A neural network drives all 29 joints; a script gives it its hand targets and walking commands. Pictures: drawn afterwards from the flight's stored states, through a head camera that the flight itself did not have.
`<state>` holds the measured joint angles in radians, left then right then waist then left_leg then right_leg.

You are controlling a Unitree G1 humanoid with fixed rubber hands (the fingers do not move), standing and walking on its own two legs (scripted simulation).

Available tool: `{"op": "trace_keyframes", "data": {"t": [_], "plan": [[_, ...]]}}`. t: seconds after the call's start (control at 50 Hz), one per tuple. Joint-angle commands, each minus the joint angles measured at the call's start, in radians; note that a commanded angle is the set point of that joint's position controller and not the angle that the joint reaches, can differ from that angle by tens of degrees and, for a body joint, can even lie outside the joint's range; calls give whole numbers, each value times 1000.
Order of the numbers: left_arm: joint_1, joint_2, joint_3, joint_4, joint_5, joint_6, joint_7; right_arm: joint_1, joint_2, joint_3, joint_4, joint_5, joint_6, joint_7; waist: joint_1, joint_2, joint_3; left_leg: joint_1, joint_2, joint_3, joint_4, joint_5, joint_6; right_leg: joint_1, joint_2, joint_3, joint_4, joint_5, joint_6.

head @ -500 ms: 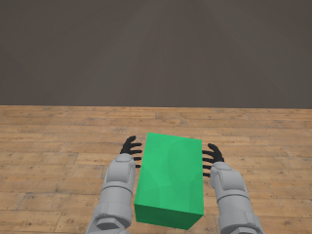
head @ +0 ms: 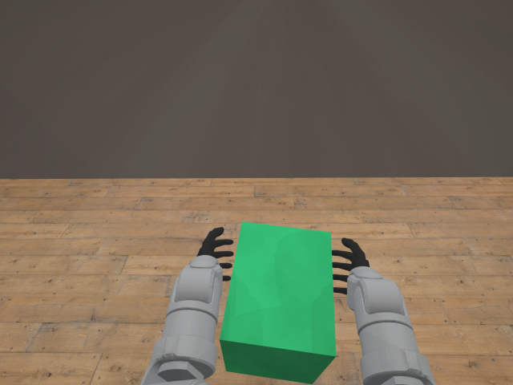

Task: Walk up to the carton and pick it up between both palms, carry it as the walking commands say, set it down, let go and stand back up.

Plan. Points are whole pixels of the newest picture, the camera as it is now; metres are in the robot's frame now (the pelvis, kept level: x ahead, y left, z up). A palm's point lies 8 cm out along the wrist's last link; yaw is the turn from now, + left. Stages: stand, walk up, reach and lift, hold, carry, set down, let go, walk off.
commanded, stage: reach and lift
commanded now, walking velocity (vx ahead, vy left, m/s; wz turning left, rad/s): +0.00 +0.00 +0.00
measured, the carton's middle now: (277, 303) +0.31 +0.00 -0.03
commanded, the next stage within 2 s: hold in 0.40 s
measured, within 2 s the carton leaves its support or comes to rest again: neither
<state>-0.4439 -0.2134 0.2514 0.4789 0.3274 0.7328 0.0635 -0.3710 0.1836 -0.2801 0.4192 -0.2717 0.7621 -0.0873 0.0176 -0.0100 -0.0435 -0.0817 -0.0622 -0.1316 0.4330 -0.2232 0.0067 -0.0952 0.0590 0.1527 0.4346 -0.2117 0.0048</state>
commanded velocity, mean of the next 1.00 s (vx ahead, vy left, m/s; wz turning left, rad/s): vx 0.00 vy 0.00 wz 0.00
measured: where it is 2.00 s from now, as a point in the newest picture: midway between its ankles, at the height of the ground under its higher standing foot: outside the picture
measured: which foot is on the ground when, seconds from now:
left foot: down 0.00-1.00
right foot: down 0.00-1.00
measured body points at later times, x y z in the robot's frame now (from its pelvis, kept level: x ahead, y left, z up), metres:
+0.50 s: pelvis -0.01 -0.01 +0.00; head -0.08 +0.00 +0.44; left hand +0.30 +0.12 +0.06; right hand +0.30 -0.13 +0.05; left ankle +0.02 +0.12 -0.74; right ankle +0.03 -0.12 -0.74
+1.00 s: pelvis -0.01 +0.00 +0.00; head -0.08 +0.00 +0.44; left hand +0.30 +0.12 +0.06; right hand +0.29 -0.13 +0.05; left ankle +0.02 +0.12 -0.74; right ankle +0.03 -0.12 -0.74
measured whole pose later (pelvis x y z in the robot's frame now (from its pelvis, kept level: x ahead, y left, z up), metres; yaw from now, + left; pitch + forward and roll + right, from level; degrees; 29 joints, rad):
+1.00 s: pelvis -0.01 +0.00 +0.00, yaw +0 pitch -8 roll +0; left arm -0.42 -0.21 0.23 0.45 0.33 0.75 0.05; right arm -0.35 0.18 -0.25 0.40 -0.27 0.78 -0.08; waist 0.02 -0.01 -0.02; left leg -0.08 -0.06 -0.12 0.44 -0.21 0.00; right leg -0.09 0.05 0.13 0.43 -0.20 0.00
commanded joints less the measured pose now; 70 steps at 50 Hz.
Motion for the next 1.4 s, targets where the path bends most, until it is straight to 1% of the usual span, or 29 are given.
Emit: {"op": "trace_keyframes", "data": {"t": [0.0, 0.02, 0.1, 0.16, 0.28, 0.3, 0.32, 0.34, 0.44, 0.48, 0.5, 0.52, 0.54, 0.58, 0.62, 0.64, 0.68, 0.78, 0.82, 0.84, 1.0, 1.08, 1.1, 1.14, 1.2, 1.24, 1.28, 1.34, 1.38], "plan": [[-444, -1044, -428, 21, -285, -25, -271, -696, 1053, 537, -74, 278, -55, 285, -2, 1, -211, 39, 2, 39, -62, 174, -10, 52, 16, -59, -56, 148, 14], [-447, -1038, -427, 16, -284, -26, -274, -704, 1053, 538, -80, 277, -56, 284, 5, -12, -201, 26, 0, 41, -62, 162, -11, 49, 19, -64, -58, 130, 15], [-460, -1038, -442, -10, -288, -29, -274, -697, 1070, 545, -76, 280, -57, 282, 11, 1, -225, 34, -5, 46, -57, 169, -11, 62, 17, -59, -53, 147, 15], [-458, -1029, -440, 1, -285, -28, -279, -689, 1071, 536, -60, 275, -59, 281, 6, 0, -214, 18, -6, 46, -60, 133, -12, 63, 14, -59, -60, 111, 13], [-465, -1022, -426, 5, -270, -29, -286, -709, 1085, 536, -61, 274, -58, 279, 17, -3, -204, 10, -9, 53, -59, 99, -5, 52, 6, -55, -67, 79, 18], [-462, -1026, -423, 9, -269, -28, -287, -702, 1083, 533, -57, 269, -57, 279, 12, -19, -205, 13, -8, 49, -57, 103, -5, 53, 10, -58, -68, 76, 18], [-465, -1025, -423, 7, -268, -29, -288, -699, 1085, 532, -56, 270, -57, 278, 16, -2, -201, 3, -9, 51, -59, 90, -7, 58, 7, -56, -68, 65, 15], [-466, -1023, -423, 8, -267, -28, -290, -701, 1083, 531, -56, 270, -58, 278, 10, -13, -197, 6, -8, 52, -58, 93, -6, 50, 7, -57, -71, 68, 16], [-474, -1025, -417, 16, -266, -28, -292, -708, 1085, 526, -54, 268, -60, 274, 11, -2, -192, -5, -7, 51, -62, 66, -5, 55, 5, -57, -74, 38, 14], [-466, -1022, -417, 17, -267, -28, -292, -702, 1086, 528, -49, 270, -58, 275, 11, -18, -180, -7, -5, 50, -63, 70, -5, 55, 6, -57, -74, 42, 14], [-468, -1031, -416, 28, -263, -26, -292, -710, 1085, 531, -58, 270, -59, 274, 5, 3, -176, -8, -8, 51, -60, 59, -6, 44, 1, -55, -74, 35, 12], [-478, -1026, -417, 16, -263, -27, -293, -715, 1079, 523, -52, 271, -60, 276, 10, -6, -194, -5, -5, 52, -59, 52, -7, 53, 5, -55, -75, 20, 10], [-473, -1026, -412, 24, -260, -27, -293, -717, 1076, 522, -52, 270, -59, 277, 5, 8, -179, -12, -3, 52, -63, 46, -7, 52, 5, -59, -71, 19, 9], [-473, -1033, -419, 17, -266, -30, -293, -718, 1082, 530, -57, 274, -59, 278, 10, -11, -185, -11, -1, 48, -65, 49, -6, 53, 8, -61, -72, 17, 10], [-476, -1044, -427, 12, -265, -30, -290, -719, 1079, 533, -64, 273, -63, 280, 5, 13, -209, 3, -2, 48, -61, 62, -9, 53, 6, -57, -66, 27, 6], [-471, -1049, -432, 7, -268, -29, -290, -712, 1079, 536, -68, 276, -64, 280, 9, 13, -201, -7, -2, 48, -59, 68, -11, 56, 8, -58, -65, 31, 5], [-461, -1056, -437, 7, -272, -27, -288, -712, 1079, 545, -80, 277, -63, 281, -1, 14, -218, 1, 0, 44, -59, 80, -12, 66, 5, -54, -64, 47, 4], [-427, -1056, -436, 8, -273, -20, -283, -685, 1061, 551, -89, 278, -54, 283, 2, -2, -188, 3, 2, 39, -67, 97, -12, 55, 12, -63, -65, 55, 6], [-415, -1057, -436, 11, -278, -17, -281, -676, 1055, 549, -91, 279, -51, 285, -7, -4, -187, 15, 2, 38, -71, 99, -13, 50, 13, -64, -68, 57, 5], [-419, -1056, -441, -2, -276, -15, -280, -662, 1052, 542, -88, 276, -49, 286, -4, 13, -187, 7, 4, 39, -73, 101, -15, 63, 15, -62, -67, 60, 1], [-387, -1075, -468, -41, -291, -8, -273, -651, 1045, 579, -142, 293, -46, 293, 0, 18, -212, 31, 1, 37, -70, 147, -18, 73, 18, -60, -65, 96, 0], [-363, -1065, -466, -43, -289, -4, -272, -645, 1043, 589, -160, 298, -42, 293, 2, 15, -197, 28, -2, 40, -70, 140, -14, 74, 17, -59, -67, 98, 1], [-359, -1070, -469, -39, -291, -3, -271, -628, 1038, 586, -152, 294, -40, 292, -5, 20, -191, 29, -1, 38, -72, 143, -16, 73, 16, -58, -68, 98, 0], [-359, -1060, -471, -52, -295, -1, -271, -621, 1043, 588, -157, 294, -36, 292, -3, -1, -178, 34, -1, 40, -72, 140, -13, 65, 19, -61, -69, 94, 3], [-367, -1052, -474, -68, -300, -3, -275, -617, 1049, 591, -155, 298, -35, 293, 0, 5, -182, 27, -5, 41, -74, 135, -12, 74, 22, -60, -72, 93, 2], [-368, -1056, -481, -78, -303, -4, -276, -626, 1055, 603, -173, 300, -35, 291, -1, -13, -186, 29, -2, 41, -70, 135, -9, 68, 19, -60, -70, 92, 4], [-374, -1049, -478, -67, -305, -2, -277, -621, 1054, 596, -159, 298, -32, 290, -6, -15, -173, 32, -3, 43, -69, 117, -7, 61, 16, -59, -72, 76, 4], [-380, -1045, -476, -69, -297, -1, -279, -621, 1054, 591, -152, 297, -32, 289, -3, 11, -170, 22, -8, 48, -71, 96, -10, 68, 17, -57, -75, 61, 1], [-385, -1042, -473, -64, -297, -3, -282, -626, 1057, 591, -148, 296, -34, 289, 3, -4, -171, 18, -7, 48, -69, 92, -8, 65, 16, -60, -74, 52, 3]]}}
